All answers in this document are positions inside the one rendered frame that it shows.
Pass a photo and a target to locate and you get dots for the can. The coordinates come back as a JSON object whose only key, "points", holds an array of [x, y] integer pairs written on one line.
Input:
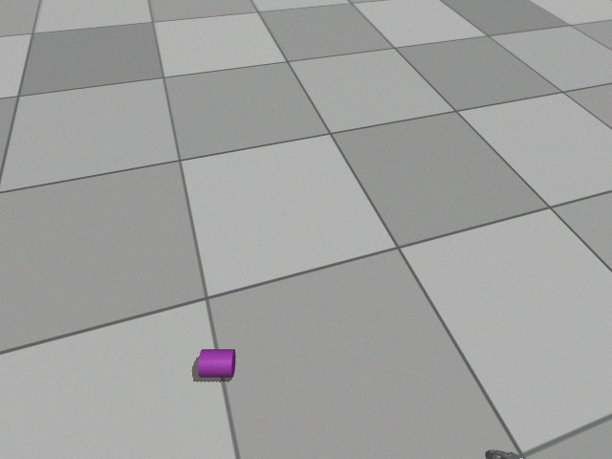
{"points": [[216, 363]]}

